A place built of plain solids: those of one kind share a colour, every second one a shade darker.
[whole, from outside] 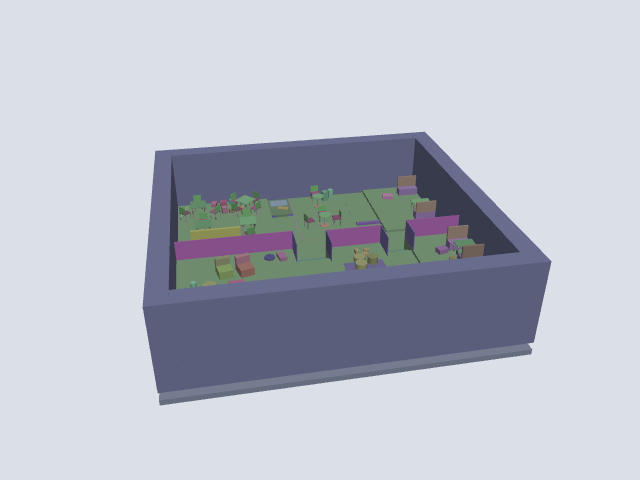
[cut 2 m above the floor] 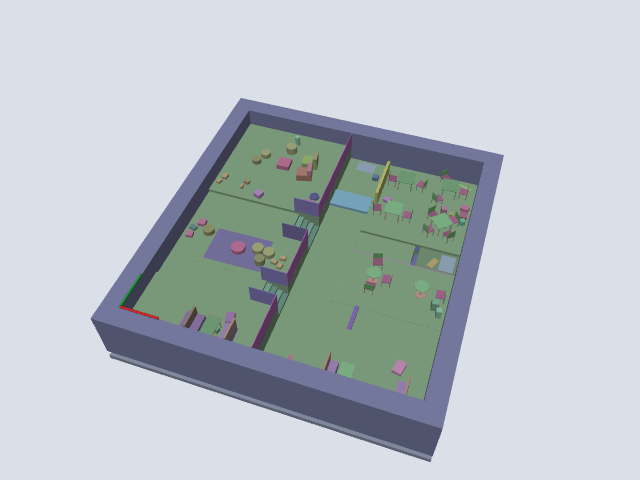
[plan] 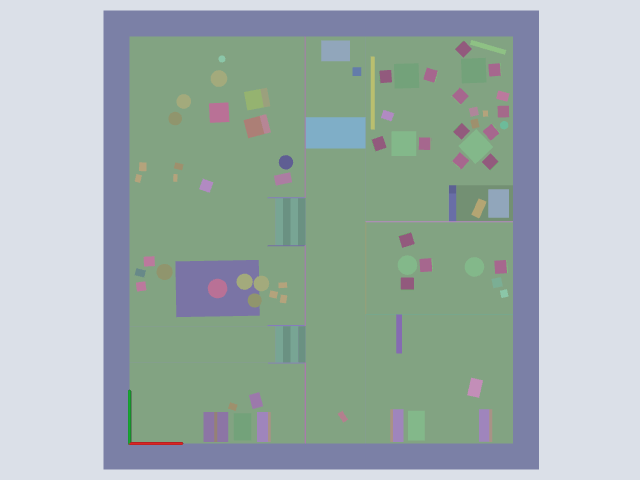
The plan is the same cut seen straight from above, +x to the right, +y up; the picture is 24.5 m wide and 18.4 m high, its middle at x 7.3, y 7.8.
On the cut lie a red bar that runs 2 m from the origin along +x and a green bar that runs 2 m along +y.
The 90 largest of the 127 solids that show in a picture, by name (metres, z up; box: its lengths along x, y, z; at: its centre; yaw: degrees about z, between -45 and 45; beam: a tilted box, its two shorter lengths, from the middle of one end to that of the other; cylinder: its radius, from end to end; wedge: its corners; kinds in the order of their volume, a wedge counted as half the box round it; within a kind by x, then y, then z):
{
 "wall_1": {"box": [1.0, 15.6, 4.6], "at": [-0.5, 7.8, 1.3]},
 "wall_2": {"box": [16.7, 1.0, 4.6], "at": [7.35, -0.5, 1.3]},
 "wall_3": {"box": [16.7, 1.0, 4.6], "at": [7.35, 16.1, 1.3]},
 "wall_4": {"box": [1.0, 15.6, 4.6], "at": [15.2, 7.8, 1.3]},
 "floor_1": {"box": [5.59, 1.4, 1.0], "at": [2.79, 3.8, 0.28]},
 "floor_2": {"box": [5.59, 1.8, 1.0], "at": [2.79, 8.5, 0.28]},
 "floor_3": {"box": [6.75, 3.1, 1.15], "at": [3.38, 1.55, 0.35]},
 "floor_4": {"box": [6.75, 3.1, 1.0], "at": [3.38, 6.05, 0.28]},
 "floor_5": {"box": [6.75, 6.2, 1.16], "at": [3.38, 12.5, 0.35]},
 "floor_6": {"box": [2.3, 15.6, 1.0], "at": [7.9, 7.8, -0.5]},
 "floor_7": {"box": [3.19, 1.4, 1.0], "at": [10.64, 9.2, -0.5]},
 "floor_8": {"box": [5.65, 3.45, 1.16], "at": [11.88, 1.73, -0.42]},
 "floor_9": {"box": [5.65, 1.5, 1.0], "at": [11.88, 4.2, -0.5]},
 "floor_10": {"box": [5.65, 3.55, 1.01], "at": [11.88, 6.72, -0.5]},
 "floor_11": {"box": [5.65, 5.7, 1.15], "at": [11.88, 12.75, -0.42]},
 "floor_12": {"box": [2.18, 1.4, 1.0], "at": [13.61, 9.2, -0.5]},
 "floor_base_1": {"box": [6.65, 15.6, 0.3], "at": [3.33, 7.8, -0.8]},
 "floor_base_2": {"box": [16.7, 17.6, 0.3], "at": [7.35, 7.8, -1.57]},
 "step_tread_1": {"box": [0.29, 1.4, 0.84], "at": [5.74, 3.8, 0.2]},
 "step_tread_2": {"box": [0.29, 1.8, 0.84], "at": [5.74, 8.5, 0.2]},
 "step_tread_3": {"box": [0.29, 1.4, 0.69], "at": [6.03, 3.8, 0.12]},
 "step_tread_4": {"box": [0.29, 1.8, 0.69], "at": [6.03, 8.5, 0.12]},
 "step_tread_5": {"box": [0.29, 1.4, 0.54], "at": [6.32, 3.8, 0.04]},
 "step_tread_6": {"box": [0.29, 1.8, 0.54], "at": [6.32, 8.5, 0.04]},
 "step_tread_7": {"box": [0.29, 1.4, 0.38], "at": [6.61, 3.8, -0.04]},
 "step_tread_8": {"box": [0.29, 1.8, 0.38], "at": [6.61, 8.5, -0.04]},
 "bench_seat_1": {"box": [0.95, 1.15, 0.47], "at": [3.31, 0.64, 1.16]},
 "bench_seat_2": {"box": [0.53, 1.15, 0.47], "at": [5.14, 0.64, 1.16]},
 "bench_seat_3": {"box": [0.51, 1.25, 0.45], "at": [10.24, 0.69, 0.39]},
 "bench_seat_4": {"box": [0.51, 1.25, 0.45], "at": [13.64, 0.69, 0.39]},
 "step_hump_1": {"box": [2.3, 1.2, 0.23], "at": [7.9, 11.91, 0.07]},
 "pouf_1": {"cylinder": 0.31, "from": [1.34, 6.57, 0.78], "to": [1.34, 6.57, 1.06]},
 "pouf_2": {"cylinder": 0.26, "from": [1.75, 12.46, 0.93], "to": [1.75, 12.46, 1.21]},
 "pouf_3": {"cylinder": 0.28, "from": [2.08, 13.11, 0.93], "to": [2.08, 13.11, 1.23]},
 "pouf_4": {"cylinder": 0.32, "from": [3.43, 13.99, 0.93], "to": [3.43, 13.99, 1.39]},
 "pouf_5": {"cylinder": 0.31, "from": [4.41, 6.2, 0.78], "to": [4.41, 6.2, 1.09]},
 "pouf_6": {"cylinder": 0.27, "from": [4.8, 5.48, 0.78], "to": [4.8, 5.48, 1.17]},
 "pouf_7": {"cylinder": 0.3, "from": [5.05, 6.13, 0.78], "to": [5.05, 6.13, 1.07]},
 "rail_rim_1": {"box": [0.04, 3.1, 1.1], "at": [6.73, 1.55, 1.48]},
 "rail_rim_2": {"box": [0.04, 3.1, 1.1], "at": [6.73, 6.05, 1.32]},
 "rail_rim_3": {"box": [0.04, 6.2, 1.1], "at": [6.73, 12.5, 1.49]},
 "screenW_1": {"box": [0.16, 2.8, 1.02], "at": [9.32, 13.44, 0.66]},
 "low_rug_1": {"box": [3.2, 2.14, 0.06], "at": [3.37, 5.94, 0.75], "yaw": 1.0},
 "bench_back_1": {"box": [0.11, 1.15, 0.73], "at": [3.31, 0.64, 1.76]},
 "bench_back_2": {"box": [0.11, 1.15, 0.73], "at": [5.36, 0.64, 1.76]},
 "bench_back_3": {"box": [0.11, 1.25, 0.7], "at": [10.04, 0.69, 0.96]},
 "bench_back_4": {"box": [0.11, 1.25, 0.7], "at": [13.85, 0.69, 0.96]},
 "arm0a_seat_1": {"box": [0.9, 0.72, 0.43], "at": [4.89, 12.16, 1.15], "yaw": 14.9},
 "arm0b_seat_1": {"box": [0.9, 0.72, 0.43], "at": [4.89, 13.2, 1.15], "yaw": 10.5},
 "low_1": {"cylinder": 0.38, "from": [3.37, 5.94, 0.78], "to": [3.37, 5.94, 1.04]},
 "low_2": {"box": [0.75, 0.75, 0.29], "at": [3.44, 12.68, 1.08], "yaw": 2.8},
 "floor_gap_1": {"box": [0.28, 1.4, 0.7], "at": [12.38, 9.2, -1.05]},
 "rail_1": {"box": [1.42, 0.04, 1.1], "at": [6.0, 3.08, 1.48]},
 "rail_2": {"box": [1.42, 0.04, 1.1], "at": [6.0, 4.52, 1.32]},
 "rail_3": {"box": [1.42, 0.04, 1.1], "at": [6.0, 7.58, 1.32]},
 "rail_4": {"box": [1.42, 0.04, 1.1], "at": [6.0, 9.42, 1.49]},
 "top_1": {"box": [0.68, 1.05, 0.038], "at": [4.33, 0.64, 1.67]},
 "top_2": {"box": [0.95, 0.95, 0.038], "at": [10.52, 11.49, 0.88], "yaw": 0.1},
 "top_3": {"box": [0.95, 0.95, 0.038], "at": [10.62, 14.09, 0.88], "yaw": 1.7},
 "top_4": {"cylinder": 0.38, "from": [10.65, 6.84, 0.7], "to": [10.65, 6.84, 0.74]},
 "top_5": {"box": [0.64, 1.15, 0.036], "at": [10.99, 0.69, 0.87]},
 "top_6": {"box": [0.95, 0.95, 0.038], "at": [13.19, 14.29, 0.88], "yaw": 2.1},
 "top_7": {"box": [0.95, 0.95, 0.038], "at": [13.28, 11.38, 0.88], "yaw": 43.3},
 "tray_stack_1": {"box": [0.37, 0.35, 0.18], "at": [0.44, 6.02, 0.86], "yaw": 8.2},
 "tray_stack_2": {"box": [0.42, 0.38, 0.22], "at": [0.76, 6.98, 0.89], "yaw": 2.5},
 "tray_stack_3": {"box": [0.45, 0.33, 0.22], "at": [14.31, 13.32, 0.26], "yaw": -14.7},
 "tray_stack_4": {"box": [0.44, 0.45, 0.25], "at": [14.33, 12.72, 0.28], "yaw": 1.0},
 "step_stool_1": {"box": [0.43, 0.43, 0.26], "at": [2.94, 9.88, 1.06], "yaw": -19.8},
 "step_stool_2": {"box": [0.42, 0.56, 0.27], "at": [4.85, 1.64, 1.06], "yaw": 15.5},
 "step_stool_3": {"box": [0.43, 0.33, 0.2], "at": [9.89, 12.57, 0.25], "yaw": -18.6},
 "bin_1": {"box": [0.37, 0.36, 0.6], "at": [14.09, 6.16, 0.31], "yaw": 11.6},
 "bin_2": {"box": [0.28, 0.29, 0.56], "at": [14.36, 5.74, 0.29], "yaw": 13.2},
 "crate_1": {"box": [0.64, 0.39, 0.2], "at": [5.88, 10.14, 1.03], "yaw": 11.8},
 "crate_2": {"box": [0.47, 0.69, 0.21], "at": [13.25, 2.13, 0.27], "yaw": -12.7},
 "low_mat_1": {"box": [1.1, 0.8, 0.06], "at": [7.9, 15.05, -0.02]},
 "low_mat_2": {"box": [0.8, 1.1, 0.06], "at": [14.15, 9.2, -0.02]},
 "arm0a_back_1": {"box": [0.26, 0.72, 0.39], "at": [5.2, 12.24, 1.56], "yaw": 14.9},
 "arm0b_back_1": {"box": [0.26, 0.72, 0.39], "at": [5.21, 13.26, 1.56], "yaw": 10.5},
 "low_beam_1": {"box": [0.22, 1.5, 0.18], "at": [10.33, 4.2, 0.04]},
 "bag_1": {"box": [0.33, 0.33, 0.42], "at": [13.2, 12.72, 0.36], "yaw": 12.5},
 "book_pile_1": {"box": [0.29, 0.34, 0.2], "at": [0.51, 10.61, 1.03], "yaw": -1.0},
 "book_pile_2": {"box": [0.29, 0.34, 0.21], "at": [13.24, 12.26, 0.26], "yaw": 13.2},
 "hose_coil_1": {"cylinder": 0.28, "from": [6.0, 10.78, 0.89], "to": [6.0, 10.78, 1.02]},
 "foot_1": {"cylinder": 0.27, "from": [10.65, 6.84, -0.04], "to": [10.65, 6.84, 0.03]},
 "foot_2": {"cylinder": 0.27, "from": [13.22, 6.77, -0.04], "to": [13.22, 6.77, 0.03]},
 "edge_crate_1": {"box": [0.34, 0.34, 0.25], "at": [8.71, 14.26, 0.12]},
 "cable_reel_1": {"cylinder": 0.16, "from": [14.36, 12.2, 0.15], "to": [14.36, 12.2, 0.46]},
 "plank_1": {"box": [1.4, 0.19, 0.09], "at": [13.74, 15.19, 0.14], "yaw": -16.3},
 "shoes_1": {"box": [0.38, 0.28, 0.18], "at": [0.41, 6.54, 0.81], "yaw": -14.1},
 "inway_grating_1": {"box": [0.34, 0.7, 0.08], "at": [13.39, 9.01, -0.01], "yaw": -24.0}
}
